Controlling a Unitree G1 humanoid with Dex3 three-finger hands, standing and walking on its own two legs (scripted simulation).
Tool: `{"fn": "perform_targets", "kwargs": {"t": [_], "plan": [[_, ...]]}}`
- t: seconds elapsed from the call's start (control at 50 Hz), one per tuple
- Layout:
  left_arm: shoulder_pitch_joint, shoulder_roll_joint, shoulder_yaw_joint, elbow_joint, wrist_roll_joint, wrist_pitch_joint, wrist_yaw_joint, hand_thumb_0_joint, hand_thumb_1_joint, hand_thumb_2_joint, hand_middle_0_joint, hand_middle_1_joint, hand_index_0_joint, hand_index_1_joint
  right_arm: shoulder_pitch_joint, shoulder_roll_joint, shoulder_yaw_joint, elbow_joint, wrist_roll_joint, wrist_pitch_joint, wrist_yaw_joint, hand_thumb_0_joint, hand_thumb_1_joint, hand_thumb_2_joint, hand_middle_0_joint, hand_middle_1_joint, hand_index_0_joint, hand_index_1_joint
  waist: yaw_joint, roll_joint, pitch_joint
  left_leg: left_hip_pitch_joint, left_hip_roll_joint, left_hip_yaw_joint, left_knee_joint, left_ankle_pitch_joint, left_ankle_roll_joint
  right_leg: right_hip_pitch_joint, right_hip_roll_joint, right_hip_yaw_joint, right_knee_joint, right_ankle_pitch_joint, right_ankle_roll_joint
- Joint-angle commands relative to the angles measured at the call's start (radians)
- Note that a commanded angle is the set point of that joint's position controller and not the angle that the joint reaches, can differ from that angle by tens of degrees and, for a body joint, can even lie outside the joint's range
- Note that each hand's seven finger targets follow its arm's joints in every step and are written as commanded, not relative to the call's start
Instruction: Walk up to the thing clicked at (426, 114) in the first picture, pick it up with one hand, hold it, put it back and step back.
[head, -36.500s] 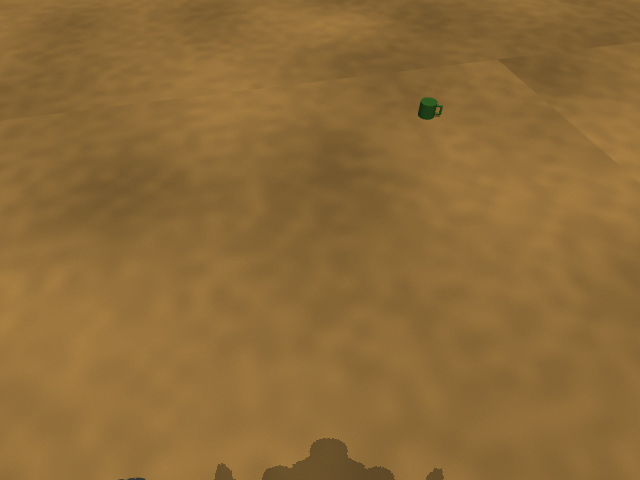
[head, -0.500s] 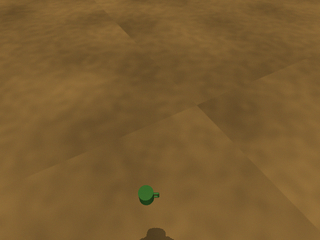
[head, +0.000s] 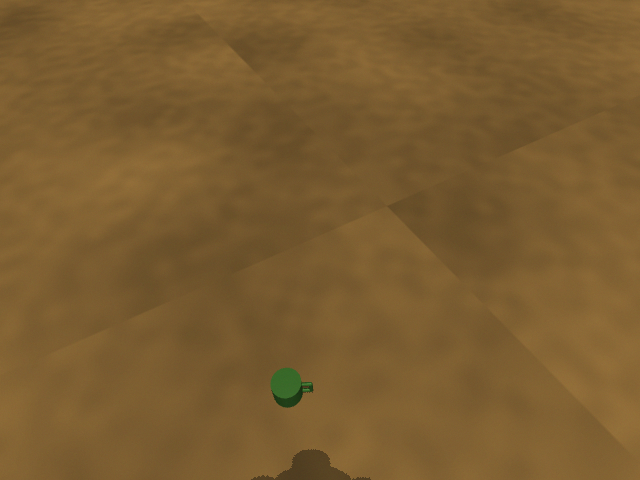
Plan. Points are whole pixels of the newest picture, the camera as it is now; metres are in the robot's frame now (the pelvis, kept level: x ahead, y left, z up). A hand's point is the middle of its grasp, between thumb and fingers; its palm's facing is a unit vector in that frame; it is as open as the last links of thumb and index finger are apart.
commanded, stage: stand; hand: left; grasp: from above
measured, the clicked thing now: (292, 387) +0.48 +0.14 -0.74
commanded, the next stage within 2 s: step back in 1.24 s
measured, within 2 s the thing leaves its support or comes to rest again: neither
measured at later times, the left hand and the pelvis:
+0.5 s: hand out of the picture +0.08 +0.24 -0.16, palm faces +0.03 -0.94 -0.33, open 7.4 cm; pelvis +0.01 +0.00 +0.00, yaw +0 degrees
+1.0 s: hand out of the picture +0.08 +0.24 -0.15, palm faces +0.01 -0.94 -0.34, open 7.4 cm; pelvis +0.01 -0.01 +0.00, yaw +0 degrees
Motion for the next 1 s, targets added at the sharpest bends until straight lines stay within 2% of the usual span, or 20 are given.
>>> {"fn": "perform_targets", "kwargs": {"t": [0.0,0.04,0.12,0.22,0.3,0.58,0.7,0.8,0.88,0.92,0.98], "plan": [[-0.033,0.207,0.031,-0.049,-0.001,-0.016,0.017,0.0,0.9,0.9,-0.2,-0.3,-0.2,-0.301,-0.048,-0.188,-0.031,-0.065,0.004,-0.019,-0.009,0.0,-0.9,-0.9,0.2,0.3,0.2,0.3,0.003,-0.022,-0.043,-0.046,0.099,-0.078,-0.075,0.094,0.043,0.028,-0.106,0.103,-0.071,0.048,-0.017],[-0.044,0.211,0.033,-0.051,-0.003,-0.018,0.016,0.0,0.9,0.9,-0.2,-0.3,-0.2,-0.301,-0.039,-0.189,-0.029,-0.062,0.005,-0.019,-0.01,0.0,-0.9,-0.9,0.2,0.3,0.2,0.3,-0.002,-0.019,-0.054,-0.043,0.099,-0.073,-0.07,0.118,0.044,0.038,-0.109,0.108,-0.069,0.084,-0.017],[-0.045,0.209,0.03,-0.048,-0.002,-0.02,0.015,0.0,0.9,0.9,-0.2,-0.3,-0.2,-0.301,-0.048,-0.187,-0.027,-0.064,0.004,-0.018,-0.008,0.0,-0.9,-0.9,0.2,0.3,0.2,0.3,-0.003,-0.034,-0.048,-0.035,0.099,-0.071,-0.066,0.131,0.042,0.029,-0.105,0.102,-0.078,0.084,-0.011],[-0.057,0.212,0.032,-0.054,-0.004,-0.024,0.016,0.0,0.9,0.9,-0.2,-0.3,-0.2,-0.301,-0.053,-0.198,-0.029,-0.065,0.005,-0.016,-0.009,0.0,-0.9,-0.9,0.2,0.3,0.2,0.3,-0.008,-0.027,-0.062,-0.031,0.103,-0.065,-0.055,0.146,0.046,0.046,-0.113,0.109,-0.078,0.134,-0.012],[-0.055,0.219,0.033,-0.053,-0.003,-0.022,0.014,0.0,0.9,0.9,-0.2,-0.3,-0.2,-0.301,-0.057,-0.195,-0.026,-0.065,0.005,-0.016,-0.008,0.0,-0.9,-0.9,0.2,0.3,0.2,0.3,-0.006,-0.018,-0.042,-0.045,0.1,-0.066,-0.072,0.11,0.04,0.034,-0.107,0.105,-0.088,0.078,-0.01],[-0.061,0.22,0.028,-0.063,-0.005,-0.023,0.007,0.0,0.9,0.9,-0.2,-0.3,-0.2,-0.301,-0.071,-0.209,-0.025,-0.062,0.008,-0.022,-0.005,0.0,-0.9,-0.9,0.2,0.3,0.2,0.3,-0.005,-0.018,-0.072,-0.028,0.112,-0.069,-0.079,0.157,0.04,0.046,-0.109,0.103,-0.07,0.115,-0.017],[-0.061,0.228,0.027,-0.064,-0.005,-0.024,0.008,0.0,0.9,0.9,-0.2,-0.3,-0.2,-0.301,-0.078,-0.207,-0.026,-0.064,0.007,-0.019,-0.002,0.0,-0.9,-0.9,0.2,0.3,0.2,0.3,-0.005,-0.029,-0.057,-0.023,0.107,-0.067,-0.083,0.136,0.036,0.023,-0.106,0.098,-0.08,0.089,-0.016],[-0.059,0.229,0.025,-0.071,-0.007,-0.029,0.007,0.0,0.9,0.9,-0.2,-0.3,-0.2,-0.3,-0.075,-0.212,-0.025,-0.065,0.008,-0.02,0.001,0.0,-0.9,-0.9,0.2,0.3,0.2,0.3,-0.008,-0.019,-0.073,-0.024,0.11,-0.062,-0.073,0.147,0.039,0.041,-0.113,0.106,-0.075,0.13,-0.017],[-0.056,0.234,0.025,-0.072,-0.006,-0.027,0.007,0.0,0.9,0.9,-0.2,-0.3,-0.2,-0.3,-0.079,-0.219,-0.026,-0.066,0.008,-0.02,-0.001,0.0,-0.9,-0.9,0.2,0.3,0.2,0.3,-0.006,-0.014,-0.069,-0.016,0.111,-0.062,-0.078,0.143,0.036,0.028,-0.11,0.105,-0.077,0.112,-0.017],[-0.061,0.232,0.024,-0.071,-0.007,-0.027,0.005,0.0,0.9,0.9,-0.2,-0.3,-0.2,-0.3,-0.072,-0.213,-0.022,-0.062,0.008,-0.018,0.001,0.0,-0.9,-0.9,0.2,0.3,0.2,0.3,-0.008,-0.017,-0.054,-0.04,0.11,-0.063,-0.086,0.104,0.035,0.03,-0.109,0.108,-0.081,0.074,-0.017],[-0.054,0.232,0.023,-0.069,-0.007,-0.026,0.004,0.0,0.9,0.9,-0.2,-0.3,-0.2,-0.3,-0.075,-0.213,-0.022,-0.061,0.008,-0.02,0.001,0.0,-0.9,-0.9,0.2,0.3,0.2,0.3,-0.005,-0.012,-0.054,-0.039,0.108,-0.065,-0.09,0.112,0.036,0.031,-0.109,0.106,-0.077,0.094,-0.02]]}}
